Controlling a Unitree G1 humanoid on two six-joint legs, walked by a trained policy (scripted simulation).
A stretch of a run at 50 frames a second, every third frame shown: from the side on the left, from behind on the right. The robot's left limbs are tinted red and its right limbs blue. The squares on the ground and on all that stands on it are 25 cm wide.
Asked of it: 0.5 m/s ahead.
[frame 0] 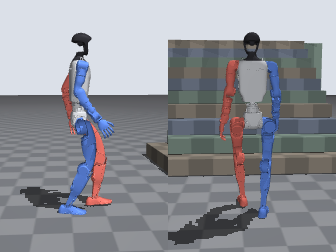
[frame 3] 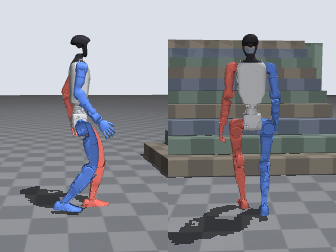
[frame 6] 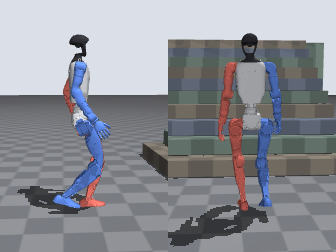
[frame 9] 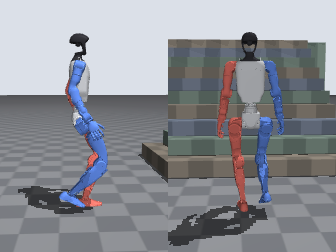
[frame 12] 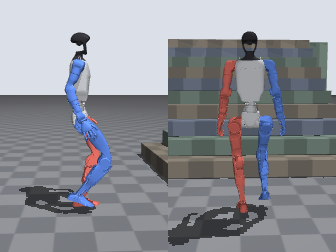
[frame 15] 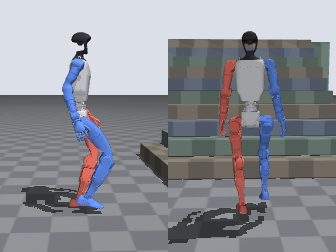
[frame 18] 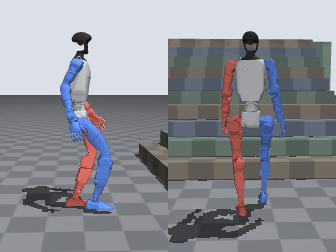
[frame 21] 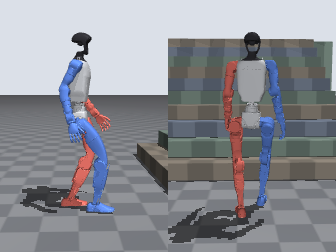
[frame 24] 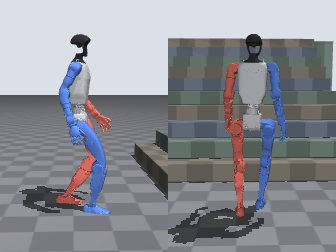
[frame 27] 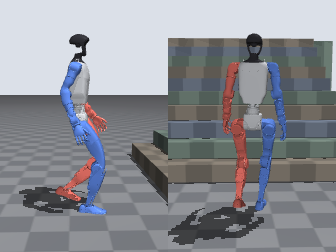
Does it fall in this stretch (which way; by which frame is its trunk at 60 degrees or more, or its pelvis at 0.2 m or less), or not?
no
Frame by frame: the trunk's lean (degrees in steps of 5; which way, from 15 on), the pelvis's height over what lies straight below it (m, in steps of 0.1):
0: 5, 0.8
3: 0, 0.7
6: 0, 0.7
9: 0, 0.8
12: 0, 0.8
15: 0, 0.8
18: 0, 0.8
21: 0, 0.8
24: 0, 0.7
27: 0, 0.7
